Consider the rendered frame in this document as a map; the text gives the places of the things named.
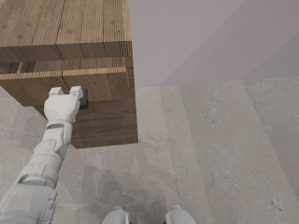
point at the left robot thigh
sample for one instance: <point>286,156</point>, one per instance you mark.
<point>117,217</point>

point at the robot left upper arm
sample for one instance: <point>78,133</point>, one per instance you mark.
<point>29,204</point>

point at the left robot hand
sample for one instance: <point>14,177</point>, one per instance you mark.
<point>60,106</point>

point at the cabinet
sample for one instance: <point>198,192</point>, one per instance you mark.
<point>57,30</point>

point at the robot left shin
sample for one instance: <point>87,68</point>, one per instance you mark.
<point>117,208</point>

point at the left robot forearm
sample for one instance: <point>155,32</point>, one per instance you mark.
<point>44,166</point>

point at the drawer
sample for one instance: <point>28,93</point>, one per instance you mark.
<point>104,78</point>

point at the handle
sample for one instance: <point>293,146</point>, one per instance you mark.
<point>84,103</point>

